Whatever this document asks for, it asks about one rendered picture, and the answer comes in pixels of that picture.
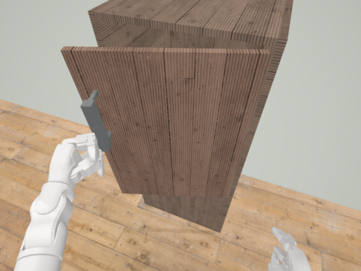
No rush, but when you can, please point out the handle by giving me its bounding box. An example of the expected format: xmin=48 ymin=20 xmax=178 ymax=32
xmin=80 ymin=90 xmax=113 ymax=152

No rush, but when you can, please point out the robot left forearm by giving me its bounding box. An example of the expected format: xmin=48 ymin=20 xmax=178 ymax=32
xmin=14 ymin=181 xmax=75 ymax=271

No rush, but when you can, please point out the cupboard door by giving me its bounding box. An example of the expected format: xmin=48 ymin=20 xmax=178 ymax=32
xmin=61 ymin=46 xmax=271 ymax=198

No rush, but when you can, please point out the robot left hand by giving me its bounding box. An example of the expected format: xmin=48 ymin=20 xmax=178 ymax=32
xmin=48 ymin=133 xmax=104 ymax=190

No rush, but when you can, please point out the robot right hand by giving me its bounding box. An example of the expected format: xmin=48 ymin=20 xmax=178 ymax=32
xmin=268 ymin=227 xmax=312 ymax=271

